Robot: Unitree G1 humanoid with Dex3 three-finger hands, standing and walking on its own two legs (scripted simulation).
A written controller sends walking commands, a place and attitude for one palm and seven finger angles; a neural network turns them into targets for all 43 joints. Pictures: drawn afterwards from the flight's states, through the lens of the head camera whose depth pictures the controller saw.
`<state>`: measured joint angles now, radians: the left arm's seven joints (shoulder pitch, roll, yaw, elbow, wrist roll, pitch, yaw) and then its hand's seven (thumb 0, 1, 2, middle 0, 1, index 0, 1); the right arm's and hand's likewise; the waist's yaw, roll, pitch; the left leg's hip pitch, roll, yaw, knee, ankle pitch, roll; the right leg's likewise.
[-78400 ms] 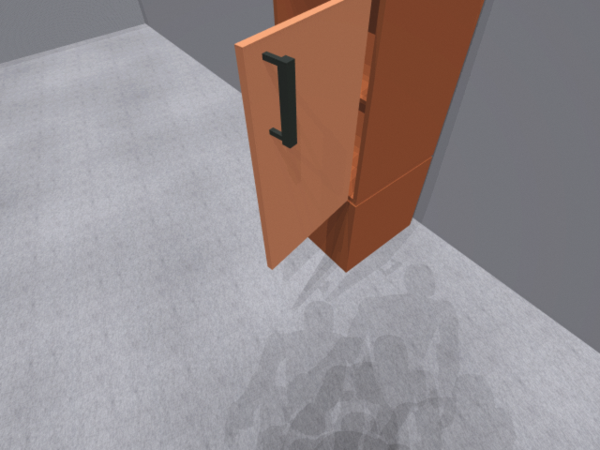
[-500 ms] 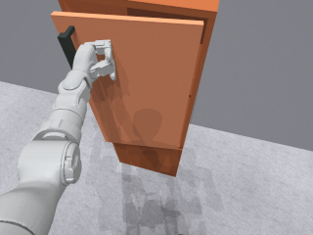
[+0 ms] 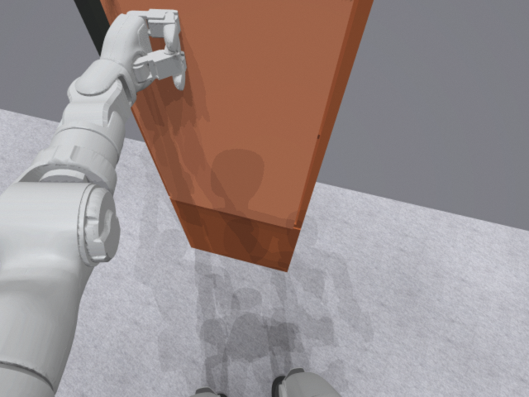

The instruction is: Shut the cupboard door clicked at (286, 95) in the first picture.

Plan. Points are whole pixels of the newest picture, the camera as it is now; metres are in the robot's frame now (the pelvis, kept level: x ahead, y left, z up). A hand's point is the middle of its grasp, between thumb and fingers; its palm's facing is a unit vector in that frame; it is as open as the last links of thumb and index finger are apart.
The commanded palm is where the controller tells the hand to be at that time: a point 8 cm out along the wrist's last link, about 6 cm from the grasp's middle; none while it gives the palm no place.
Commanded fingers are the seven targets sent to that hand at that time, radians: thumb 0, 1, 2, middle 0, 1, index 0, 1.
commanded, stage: push the door shut along its arc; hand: left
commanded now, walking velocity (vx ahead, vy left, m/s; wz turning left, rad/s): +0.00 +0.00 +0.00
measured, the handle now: (116, 44) +0.59 +0.13 +0.17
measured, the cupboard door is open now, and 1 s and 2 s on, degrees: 0 0 0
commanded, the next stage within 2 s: pull the fist back off the door in 0.12 s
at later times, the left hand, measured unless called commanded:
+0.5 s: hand (197, 58) +0.54 +0.02 +0.18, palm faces +0.11 -0.99 -0.04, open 3.1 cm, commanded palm +0.53 +0.05 +0.18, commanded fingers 0.00 0.90 0.90 -1.30 -1.50 -1.30 -1.50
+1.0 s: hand (223, 82) +0.50 -0.01 +0.17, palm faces +0.02 -1.00 +0.00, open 3.2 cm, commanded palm +0.45 +0.04 +0.18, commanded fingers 0.00 0.90 0.90 -1.30 -1.50 -1.30 -1.50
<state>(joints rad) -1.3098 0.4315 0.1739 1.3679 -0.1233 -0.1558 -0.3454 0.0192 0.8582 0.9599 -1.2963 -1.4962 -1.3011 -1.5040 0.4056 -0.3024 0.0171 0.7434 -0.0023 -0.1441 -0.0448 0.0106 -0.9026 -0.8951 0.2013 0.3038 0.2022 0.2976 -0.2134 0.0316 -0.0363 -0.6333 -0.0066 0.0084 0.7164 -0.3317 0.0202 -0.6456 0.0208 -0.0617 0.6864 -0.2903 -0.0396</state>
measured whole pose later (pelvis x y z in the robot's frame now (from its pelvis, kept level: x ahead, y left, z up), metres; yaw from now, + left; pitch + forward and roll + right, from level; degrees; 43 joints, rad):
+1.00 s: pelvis +0.01 +0.00 +0.01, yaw -3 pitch +10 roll +0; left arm -0.94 0.04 0.16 0.96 -0.04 -0.15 0.30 0.02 0.92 0.91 -1.30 -1.50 -1.30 -1.50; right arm 0.43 -0.26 -0.03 0.71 -0.04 -0.08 0.05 0.01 -0.90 -0.90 0.20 0.30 0.20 0.30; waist -0.13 0.06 -0.09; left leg -0.47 0.01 0.06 0.63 -0.33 0.02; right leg -0.52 0.04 -0.01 0.63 -0.29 -0.04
